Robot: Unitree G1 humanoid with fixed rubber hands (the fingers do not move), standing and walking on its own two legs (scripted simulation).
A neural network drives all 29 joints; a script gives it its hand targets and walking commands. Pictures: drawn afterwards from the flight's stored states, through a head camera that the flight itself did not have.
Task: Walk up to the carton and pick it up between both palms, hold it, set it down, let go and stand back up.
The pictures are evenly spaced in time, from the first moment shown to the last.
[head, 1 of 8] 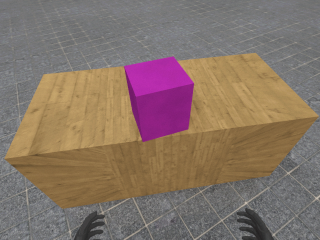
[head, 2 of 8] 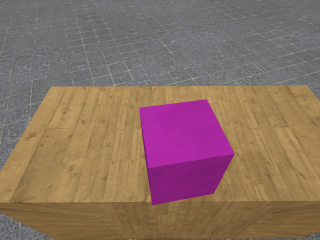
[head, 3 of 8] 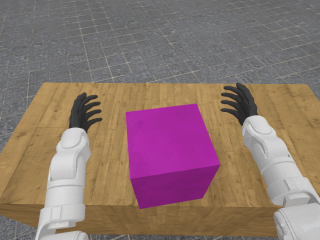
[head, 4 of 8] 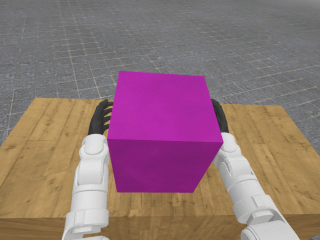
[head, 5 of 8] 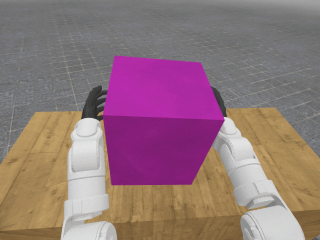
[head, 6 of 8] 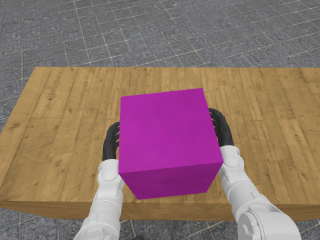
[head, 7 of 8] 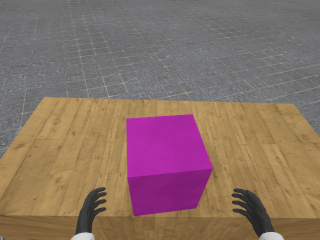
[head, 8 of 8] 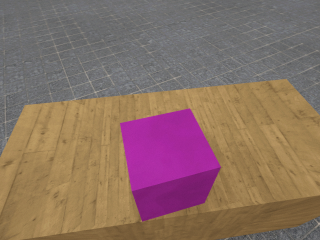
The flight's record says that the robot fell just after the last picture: no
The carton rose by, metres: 0.23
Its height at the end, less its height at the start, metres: +0.00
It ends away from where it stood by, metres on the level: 0.01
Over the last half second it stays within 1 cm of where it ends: yes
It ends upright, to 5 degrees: yes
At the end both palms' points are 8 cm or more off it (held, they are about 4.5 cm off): yes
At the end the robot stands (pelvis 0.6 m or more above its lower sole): yes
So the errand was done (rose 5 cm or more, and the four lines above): yes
